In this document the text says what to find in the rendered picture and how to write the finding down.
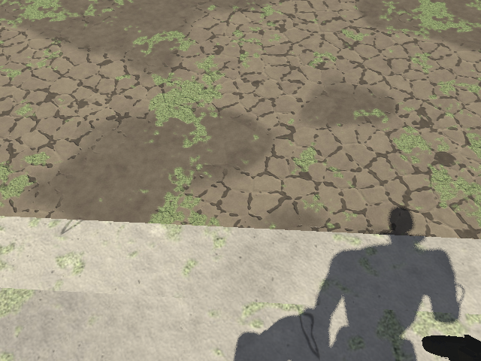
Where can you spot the right robot hand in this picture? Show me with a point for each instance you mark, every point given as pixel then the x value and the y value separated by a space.
pixel 453 347

